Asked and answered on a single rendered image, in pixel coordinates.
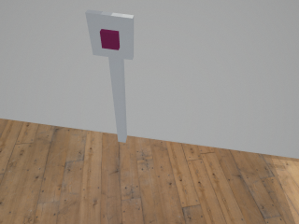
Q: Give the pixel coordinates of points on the button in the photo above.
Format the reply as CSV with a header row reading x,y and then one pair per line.
x,y
110,39

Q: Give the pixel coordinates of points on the panel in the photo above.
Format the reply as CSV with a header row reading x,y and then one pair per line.
x,y
124,23

